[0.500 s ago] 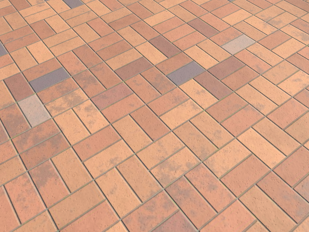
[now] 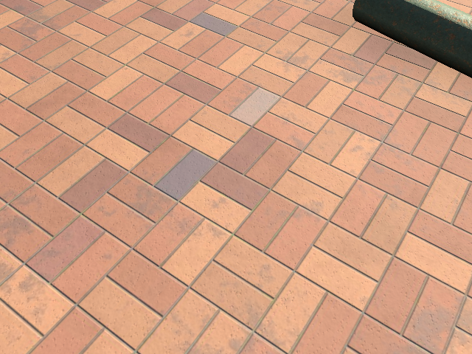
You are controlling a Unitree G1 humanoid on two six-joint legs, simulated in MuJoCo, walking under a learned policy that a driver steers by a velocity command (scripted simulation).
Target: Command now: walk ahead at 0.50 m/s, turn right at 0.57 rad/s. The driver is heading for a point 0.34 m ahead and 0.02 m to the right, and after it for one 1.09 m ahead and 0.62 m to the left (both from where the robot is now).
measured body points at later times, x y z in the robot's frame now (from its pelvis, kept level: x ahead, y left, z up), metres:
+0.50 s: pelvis +0.19 -0.05 -0.01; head +0.23 -0.07 +0.44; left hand +0.40 +0.17 -0.10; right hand +0.25 -0.34 -0.14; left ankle +0.19 +0.12 -0.69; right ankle +0.26 -0.15 -0.74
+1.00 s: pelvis +0.22 +0.00 +0.01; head +0.26 +0.05 +0.45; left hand +0.34 +0.31 -0.11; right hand +0.39 -0.27 -0.08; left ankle +0.22 +0.08 -0.74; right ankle +0.26 -0.16 -0.66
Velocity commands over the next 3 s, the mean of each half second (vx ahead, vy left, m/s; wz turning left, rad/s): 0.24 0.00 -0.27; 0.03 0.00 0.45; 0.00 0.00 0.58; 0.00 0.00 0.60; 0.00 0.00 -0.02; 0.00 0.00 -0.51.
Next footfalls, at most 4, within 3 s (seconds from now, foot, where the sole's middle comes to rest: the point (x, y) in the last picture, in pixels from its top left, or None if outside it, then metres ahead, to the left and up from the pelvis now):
0.28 right None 0.30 -0.16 -0.78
0.74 left None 0.25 0.09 -0.78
1.26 right None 0.33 -0.12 -0.78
1.70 left None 0.20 0.12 -0.78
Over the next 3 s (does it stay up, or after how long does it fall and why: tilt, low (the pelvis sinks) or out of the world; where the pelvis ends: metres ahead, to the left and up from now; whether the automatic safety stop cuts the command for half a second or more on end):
stays up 0.30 -0.03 0.00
